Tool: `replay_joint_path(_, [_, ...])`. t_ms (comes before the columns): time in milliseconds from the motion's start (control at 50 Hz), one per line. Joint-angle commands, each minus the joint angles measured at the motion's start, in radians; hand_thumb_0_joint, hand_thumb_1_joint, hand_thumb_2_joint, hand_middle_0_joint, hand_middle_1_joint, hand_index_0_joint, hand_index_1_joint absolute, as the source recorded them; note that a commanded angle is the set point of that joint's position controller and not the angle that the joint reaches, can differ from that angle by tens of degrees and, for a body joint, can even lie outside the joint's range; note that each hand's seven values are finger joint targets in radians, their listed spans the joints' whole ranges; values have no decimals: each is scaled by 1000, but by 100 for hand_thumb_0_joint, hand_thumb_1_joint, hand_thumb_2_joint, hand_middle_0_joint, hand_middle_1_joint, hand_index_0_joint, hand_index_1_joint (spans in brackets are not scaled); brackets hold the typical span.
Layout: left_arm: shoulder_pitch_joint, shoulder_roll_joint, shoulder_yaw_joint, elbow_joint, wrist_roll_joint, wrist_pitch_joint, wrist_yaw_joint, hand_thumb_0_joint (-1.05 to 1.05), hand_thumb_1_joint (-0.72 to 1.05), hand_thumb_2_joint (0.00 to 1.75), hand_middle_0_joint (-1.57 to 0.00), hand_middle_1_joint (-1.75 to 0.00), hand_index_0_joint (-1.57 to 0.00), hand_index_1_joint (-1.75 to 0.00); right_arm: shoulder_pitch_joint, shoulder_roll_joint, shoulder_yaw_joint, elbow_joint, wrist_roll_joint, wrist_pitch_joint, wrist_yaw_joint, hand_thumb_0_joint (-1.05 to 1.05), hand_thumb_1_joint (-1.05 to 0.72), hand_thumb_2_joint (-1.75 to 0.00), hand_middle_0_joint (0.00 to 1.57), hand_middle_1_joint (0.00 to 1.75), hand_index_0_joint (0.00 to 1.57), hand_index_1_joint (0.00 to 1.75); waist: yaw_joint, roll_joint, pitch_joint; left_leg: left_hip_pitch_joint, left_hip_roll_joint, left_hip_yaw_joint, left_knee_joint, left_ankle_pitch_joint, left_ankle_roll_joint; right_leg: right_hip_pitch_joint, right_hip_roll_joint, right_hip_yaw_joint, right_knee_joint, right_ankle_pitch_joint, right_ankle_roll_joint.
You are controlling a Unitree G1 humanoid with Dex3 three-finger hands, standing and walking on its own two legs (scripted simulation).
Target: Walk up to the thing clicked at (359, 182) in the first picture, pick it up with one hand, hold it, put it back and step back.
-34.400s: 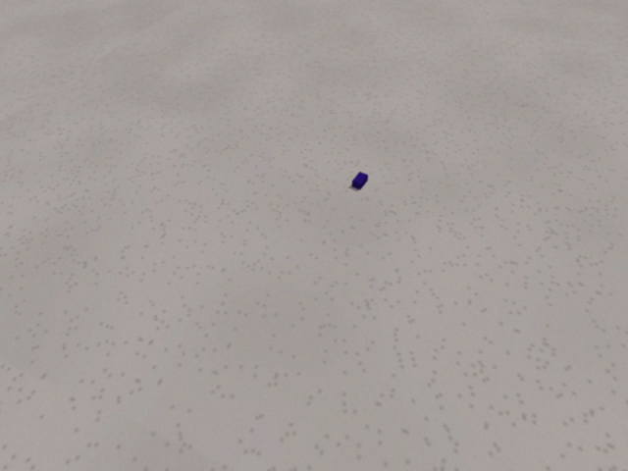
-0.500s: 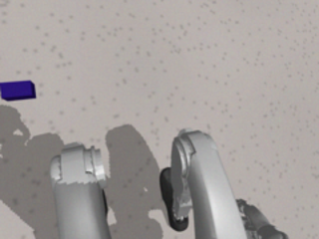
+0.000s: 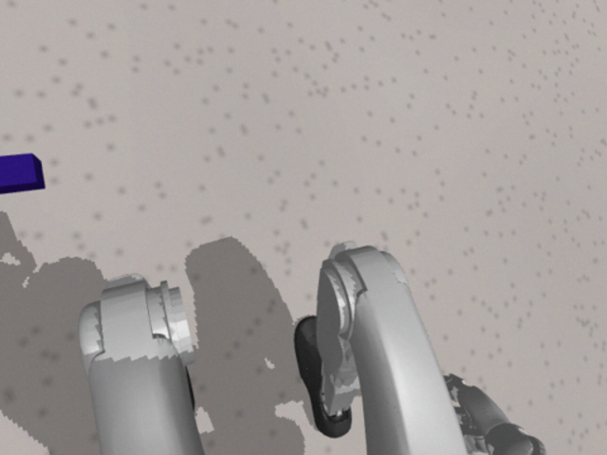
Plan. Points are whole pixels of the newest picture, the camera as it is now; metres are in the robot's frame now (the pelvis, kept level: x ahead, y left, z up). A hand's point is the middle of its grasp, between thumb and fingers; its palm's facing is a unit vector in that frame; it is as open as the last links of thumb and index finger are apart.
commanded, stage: rise first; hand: left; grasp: from above
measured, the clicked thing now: (9, 174) +0.47 +0.37 -0.29
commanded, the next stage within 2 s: none
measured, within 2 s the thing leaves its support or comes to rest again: neither
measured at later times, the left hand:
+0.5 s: hand out of the picture +0.42 +0.41 -0.18, palm faces -0.45 -0.14 -0.88, open 12.5 cm
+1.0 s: hand out of the picture +0.42 +0.40 -0.17, palm faces -0.45 -0.12 -0.88, open 12.4 cm
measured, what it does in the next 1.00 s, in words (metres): stands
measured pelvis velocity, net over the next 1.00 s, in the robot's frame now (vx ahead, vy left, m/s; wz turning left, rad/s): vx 0.00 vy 0.00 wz -0.01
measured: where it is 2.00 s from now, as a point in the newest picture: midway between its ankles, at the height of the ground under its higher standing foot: (255, 416)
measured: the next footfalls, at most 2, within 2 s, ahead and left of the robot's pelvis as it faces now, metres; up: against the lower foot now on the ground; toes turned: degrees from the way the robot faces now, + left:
none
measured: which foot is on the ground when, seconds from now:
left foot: down 0.00-1.00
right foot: down 0.00-1.00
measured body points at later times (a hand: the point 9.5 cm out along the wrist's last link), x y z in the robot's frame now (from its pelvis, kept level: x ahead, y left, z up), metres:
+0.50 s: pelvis +0.00 +0.00 +0.00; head +0.25 +0.12 +0.36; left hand +0.44 +0.41 -0.12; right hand +0.08 -0.27 -0.09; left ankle +0.07 +0.13 -0.27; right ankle +0.10 -0.12 -0.27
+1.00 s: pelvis +0.00 +0.00 +0.01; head +0.24 +0.12 +0.36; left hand +0.44 +0.41 -0.12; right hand +0.09 -0.26 -0.08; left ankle +0.07 +0.13 -0.27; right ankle +0.10 -0.12 -0.27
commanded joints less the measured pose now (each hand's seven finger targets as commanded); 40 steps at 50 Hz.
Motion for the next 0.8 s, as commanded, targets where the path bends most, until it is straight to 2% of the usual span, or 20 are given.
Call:
replay_joint_path(0, [-243, 325, 31, -126, -24, 7, 31, 0, -26, 77, -32, -78, -32, -78, 190, -278, -76, -1, -4, -3, -12, 0, -91, -90, 20, 30, 20, 30, 1, 429, -671, 584, -2, 101, -257, 250, 34, 244, 23, -75, -215, 240, -72])
replay_joint_path(40, [-263, 334, 31, -132, -20, 9, 31, 0, -27, 78, -31, -78, -31, -78, 192, -278, -73, -4, -4, -4, -12, 0, -91, -90, 20, 30, 20, 30, -9, 411, -676, 566, -1, 103, -251, 239, 37, 263, 26, -74, -227, 240, -71])
replay_joint_path(80, [-254, 343, 33, -124, -21, 12, 31, 0, -26, 77, -32, -78, -32, -78, 194, -278, -69, -3, -2, -5, -13, 0, -91, -90, 20, 30, 20, 30, -1, 400, -683, 554, -3, 111, -244, 237, 41, 279, 27, -68, -237, 245, -67])
replay_joint_path(100, [-262, 344, 36, -125, -29, 13, 33, 0, -26, 77, -32, -77, -32, -77, 196, -279, -68, -2, -2, -6, -13, 0, -90, -90, 20, 30, 20, 30, -8, 395, -685, 547, -2, 110, -237, 237, 42, 285, 27, -67, -237, 248, -66])
replay_joint_path(260, [-267, 354, 21, -106, -26, 28, 19, 0, -28, 78, -31, -78, -31, -79, 198, -286, -54, -11, 4, -13, -11, 0, -91, -90, 20, 30, 20, 30, -14, 439, -663, 587, 2, 90, -265, 243, 31, 245, 25, -78, -216, 239, -75])
replay_joint_path(360, [-284, 366, 22, -104, -32, 22, 17, 0, -25, 77, -34, -76, -33, -76, 198, -291, -42, -22, 0, -9, -13, 0, -90, -90, 20, 30, 20, 30, -32, 421, -656, 544, -1, 100, -257, 217, 38, 283, 27, -78, -238, 232, -69])
replay_joint_path(420, [-281, 372, 20, -114, -37, 23, 9, 0, -27, 77, -33, -76, -33, -77, 199, -293, -40, -23, 5, -13, -13, 0, -91, -90, 20, 30, 20, 30, -20, 454, -653, 579, 1, 87, -271, 227, 31, 256, 24, -81, -222, 230, -74])
replay_joint_path(440, [-273, 360, 5, -96, -30, 23, 5, 0, -26, 77, -33, -78, -33, -78, 193, -291, -38, -25, 4, -12, -14, 0, -90, -90, 20, 30, 20, 30, -24, 457, -645, 567, 3, 92, -267, 224, 33, 258, 28, -81, -228, 232, -73])
replay_joint_path(480, [-282, 366, 7, -110, -25, 21, 3, 0, -24, 76, -35, -75, -35, -75, 212, -292, -36, -24, 7, -12, -12, 0, -90, -90, 20, 30, 20, 30, -35, 430, -661, 572, 2, 90, -260, 240, 34, 280, 27, -81, -232, 249, -71])
replay_joint_path(520, [-272, 390, 32, -123, -35, 23, 6, 0, -24, 75, -35, -74, -35, -75, 207, -291, -39, -24, 7, -13, -13, 0, -91, -90, 20, 30, 20, 30, -15, 435, -679, 583, 1, 99, -252, 255, 38, 289, 28, -74, -240, 258, -69])
replay_joint_path(580, [-281, 361, 12, -125, -40, 19, 3, 0, -23, 74, -34, -76, -34, -75, 206, -294, -39, -24, 5, -12, -12, 0, -90, -90, 20, 30, 20, 30, -32, 434, -668, 576, 4, 91, -258, 242, 36, 279, 28, -84, -235, 248, -69])
replay_joint_path(620, [-275, 358, 1, -106, -36, 17, 0, 0, -24, 75, -35, -76, -35, -75, 200, -291, -35, -30, 8, -10, -12, 0, -90, -90, 20, 30, 20, 30, -30, 444, -641, 557, 4, 92, -268, 217, 34, 267, 30, -82, -238, 228, -72])
replay_joint_path(680, [-300, 376, 20, -157, -30, 21, 1, 0, -26, 77, -34, -75, -33, -76, 210, -295, -39, -29, 9, -11, -11, 0, -90, -90, 20, 30, 20, 30, -21, 484, -674, 608, 4, 87, -272, 259, 28, 271, 26, -85, -227, 256, -72])
replay_joint_path(780, [-288, 351, 9, -129, -32, 27, -1, 0, -25, 76, -34, -75, -34, -75, 209, -299, -46, -32, 17, -9, -9, 0, -90, -90, 20, 30, 20, 30, -31, 476, -658, 610, 5, 70, -289, 244, 24, 239, 23, -93, -218, 244, -74])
